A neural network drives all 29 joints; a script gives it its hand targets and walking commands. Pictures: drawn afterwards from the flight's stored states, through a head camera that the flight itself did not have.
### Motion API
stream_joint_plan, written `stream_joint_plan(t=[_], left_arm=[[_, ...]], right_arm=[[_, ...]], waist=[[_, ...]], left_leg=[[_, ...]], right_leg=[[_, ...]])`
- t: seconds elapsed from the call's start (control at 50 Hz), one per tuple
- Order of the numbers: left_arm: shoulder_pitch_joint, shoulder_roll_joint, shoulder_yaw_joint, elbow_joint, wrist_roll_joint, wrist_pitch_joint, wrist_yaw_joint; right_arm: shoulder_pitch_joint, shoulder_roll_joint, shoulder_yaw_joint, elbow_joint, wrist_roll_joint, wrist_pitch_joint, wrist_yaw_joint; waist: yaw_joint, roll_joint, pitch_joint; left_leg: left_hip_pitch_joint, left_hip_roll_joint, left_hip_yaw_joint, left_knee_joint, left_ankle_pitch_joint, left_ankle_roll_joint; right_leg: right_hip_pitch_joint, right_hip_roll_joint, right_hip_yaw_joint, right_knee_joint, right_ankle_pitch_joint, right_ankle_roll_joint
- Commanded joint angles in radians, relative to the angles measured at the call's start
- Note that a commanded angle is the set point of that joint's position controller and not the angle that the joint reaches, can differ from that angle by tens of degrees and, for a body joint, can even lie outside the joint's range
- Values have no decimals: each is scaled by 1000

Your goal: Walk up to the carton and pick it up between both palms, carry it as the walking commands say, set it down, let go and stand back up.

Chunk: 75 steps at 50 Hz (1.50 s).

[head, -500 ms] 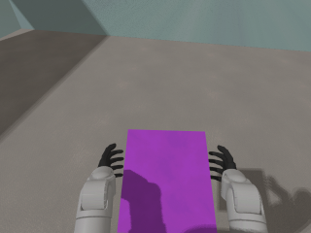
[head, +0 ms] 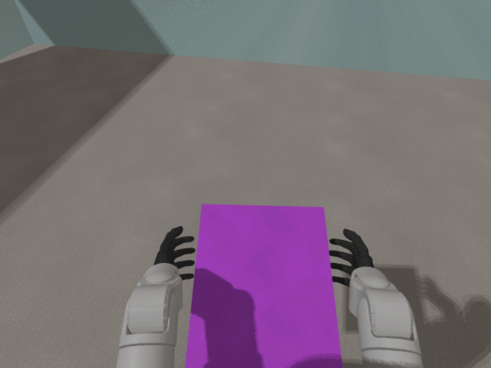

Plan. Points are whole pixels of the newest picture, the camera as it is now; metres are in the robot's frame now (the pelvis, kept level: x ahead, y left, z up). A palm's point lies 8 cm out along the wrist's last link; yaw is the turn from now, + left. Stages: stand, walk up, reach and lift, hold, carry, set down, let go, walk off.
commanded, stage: carry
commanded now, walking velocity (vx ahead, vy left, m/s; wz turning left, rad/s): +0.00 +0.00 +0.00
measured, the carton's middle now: (260, 286) +0.30 +0.00 -0.04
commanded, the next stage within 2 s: none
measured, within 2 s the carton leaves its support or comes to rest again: neither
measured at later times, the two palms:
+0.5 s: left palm (164, 272) +0.27 +0.16 +0.05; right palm (360, 275) +0.27 -0.15 +0.06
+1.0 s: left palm (213, 263) +0.28 +0.08 +0.07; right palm (408, 273) +0.27 -0.22 +0.07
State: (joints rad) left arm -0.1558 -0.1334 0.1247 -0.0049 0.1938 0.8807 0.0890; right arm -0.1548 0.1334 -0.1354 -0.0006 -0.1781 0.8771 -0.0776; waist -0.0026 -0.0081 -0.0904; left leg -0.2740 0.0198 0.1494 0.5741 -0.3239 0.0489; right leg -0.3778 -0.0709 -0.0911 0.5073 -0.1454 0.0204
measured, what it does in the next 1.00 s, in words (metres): shifts its weight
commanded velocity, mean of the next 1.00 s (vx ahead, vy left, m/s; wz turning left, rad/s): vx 0.00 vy -0.11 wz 0.00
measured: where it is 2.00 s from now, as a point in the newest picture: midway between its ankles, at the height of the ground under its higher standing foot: outside the picture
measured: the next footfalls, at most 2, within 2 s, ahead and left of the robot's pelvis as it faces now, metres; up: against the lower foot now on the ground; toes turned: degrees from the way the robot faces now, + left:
right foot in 1.24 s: +0.04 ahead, -0.25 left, +0.00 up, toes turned -9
left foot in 1.50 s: -0.01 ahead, -0.06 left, +0.00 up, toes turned +6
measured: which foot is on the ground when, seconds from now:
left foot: down 0.00-1.00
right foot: down 0.00-1.00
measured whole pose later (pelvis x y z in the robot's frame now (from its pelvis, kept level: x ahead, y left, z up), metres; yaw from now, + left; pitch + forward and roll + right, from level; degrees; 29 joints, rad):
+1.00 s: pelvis -0.01 -0.06 -0.01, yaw -2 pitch +4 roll -1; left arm -0.29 -0.16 0.12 -0.20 0.12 1.21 0.26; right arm -0.27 0.15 -0.16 -0.23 -0.10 1.22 -0.22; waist 0.00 -0.02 -0.05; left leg -0.36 0.08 0.11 0.65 -0.36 0.01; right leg -0.47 0.03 -0.14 0.53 -0.14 -0.08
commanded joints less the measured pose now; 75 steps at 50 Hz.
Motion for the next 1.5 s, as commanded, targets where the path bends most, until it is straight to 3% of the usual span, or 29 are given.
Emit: stream_joint_plan(t=[0.0,0.44,0.52,0.56,0.62,0.68,0.72,0.76,0.78,0.82,0.84,0.9,0.96,0.98,1.0,1.02,1.04,1.08,1.14,1.18,1.22,1.24,1.26,1.28,1.32,1.34,1.44,1.46,1.48], left_arm=[[-451,-792,-519,-131,-278,-46,-231],[-445,-793,-527,-147,-285,-37,-227],[-469,-858,-680,-367,-419,65,-225],[-435,-862,-703,-332,-434,148,-233],[-477,-887,-772,-377,-499,228,-255],[-528,-925,-769,-334,-546,296,-266],[-574,-952,-756,-303,-570,322,-269],[-602,-969,-739,-265,-575,334,-272],[-611,-979,-731,-247,-573,336,-273],[-610,-1002,-710,-227,-563,333,-274],[-603,-1021,-702,-227,-554,331,-273],[-621,-1049,-688,-270,-539,325,-256],[-611,-1046,-686,-293,-515,325,-241],[-606,-1039,-687,-288,-508,328,-241],[-642,-1025,-698,-301,-517,332,-246],[-657,-1024,-714,-303,-518,330,-247],[-663,-1026,-726,-298,-525,327,-247],[-667,-1042,-738,-302,-540,321,-249],[-634,-1044,-742,-324,-558,321,-256],[-601,-1042,-733,-301,-557,332,-260],[-571,-1041,-723,-275,-554,339,-267],[-559,-1044,-721,-270,-554,341,-271],[-539,-1046,-724,-254,-536,329,-271],[-577,-1082,-716,-270,-553,327,-273],[-594,-1080,-699,-274,-541,318,-268],[-605,-1076,-689,-287,-540,314,-264],[-585,-1063,-686,-319,-495,307,-236],[-576,-1061,-690,-315,-488,308,-233],[-564,-1055,-693,-306,-484,311,-232]], right_arm=[[-443,803,511,-126,273,-40,227],[-439,799,516,-140,281,-29,224],[-470,857,667,-364,404,68,222],[-413,863,676,-315,397,147,230],[-439,896,722,-364,442,221,246],[-520,925,724,-387,478,281,243],[-544,942,703,-347,486,309,240],[-561,963,689,-304,489,326,239],[-583,970,688,-301,490,330,240],[-638,993,697,-313,506,334,242],[-659,1001,701,-315,513,338,244],[-672,1034,707,-309,539,341,254],[-657,1038,702,-313,550,340,260],[-649,1032,692,-306,546,339,261],[-621,1030,675,-273,535,333,261],[-618,1044,669,-280,538,331,262],[-629,1043,670,-292,544,333,262],[-638,1034,670,-314,531,329,257],[-612,1015,659,-339,505,326,244],[-573,1002,659,-329,485,329,238],[-538,997,668,-323,469,334,236],[-540,991,672,-322,464,334,236],[-583,1002,679,-351,470,337,243],[-621,1021,706,-346,488,332,244],[-684,1031,720,-369,522,321,249],[-700,1034,720,-370,534,321,251],[-658,1038,709,-343,560,329,261],[-641,1037,706,-335,558,332,265],[-627,1033,697,-327,555,334,269]], waist=[[-1,13,-258],[-2,15,-251],[2,26,-250],[3,68,-256],[0,132,-227],[2,176,-189],[7,176,-182],[12,139,-198],[13,76,-217],[18,-168,-308],[30,-195,-321],[23,-138,-372],[13,-92,-395],[10,7,-376],[9,247,-318],[5,316,-256],[-1,258,-250],[-6,196,-270],[-13,238,-303],[-10,257,-318],[3,171,-358],[8,43,-388],[17,-294,-413],[26,-282,-434],[21,-163,-397],[19,-151,-377],[14,-142,-388],[6,-131,-382],[0,-99,-375]], left_leg=[[31,130,-125,-123,184,-18],[35,132,-124,-123,193,-15],[49,204,-175,-120,274,-12],[72,246,-203,-105,344,0],[78,304,-240,-97,411,23],[39,351,-270,-121,344,44],[14,351,-250,-110,315,33],[-22,321,-214,-64,249,5],[-53,282,-178,-16,169,-20],[-126,117,-38,208,-85,-82],[-187,65,-27,262,-227,-81],[-176,60,-59,254,-205,-43],[50,81,-46,-75,21,-29],[141,197,-202,-165,23,-6],[158,406,-463,-202,192,75],[173,507,-516,-220,435,140],[210,501,-477,-185,568,152],[270,400,-295,-84,769,86],[278,325,-182,2,934,37],[254,317,-164,37,880,12],[114,268,-125,132,663,-56],[-28,219,-111,223,373,-102],[-272,69,-33,365,-248,-148],[-305,76,-106,493,-414,-121],[-341,85,-110,549,-343,-89],[-334,89,-99,507,-281,-81],[-79,41,-38,168,-128,-50],[-5,41,-24,16,-37,-45],[114,101,-72,-162,84,-49]], right_leg=[[153,-75,83,-40,97,-42],[155,-73,77,-39,93,-38],[124,-48,63,-9,77,-30],[85,-32,53,25,74,-24],[4,-2,32,81,-8,-18],[-39,16,29,131,-139,-22],[-27,21,25,114,-119,-27],[27,17,34,52,-57,-41],[73,-12,68,9,21,-54],[200,-161,276,-115,288,-128],[253,-189,306,-147,299,-168],[285,-170,239,-128,329,-191],[182,-105,128,-98,241,-126],[61,-59,101,-32,140,-77],[-94,6,53,108,-70,-35],[-226,33,60,254,-284,-28],[-281,38,95,338,-311,-25],[-272,45,74,335,-272,-23],[-164,93,-22,217,-248,-10],[-68,103,-54,76,-188,-16],[179,50,-10,-121,0,-46],[318,-74,115,-111,307,-77],[422,-259,338,-51,777,-206],[456,-258,301,-18,862,-243],[418,-232,237,-5,750,-237],[392,-218,213,-10,691,-229],[264,-161,132,-53,398,-211],[233,-142,116,-48,327,-189],[146,-117,99,-19,223,-143]])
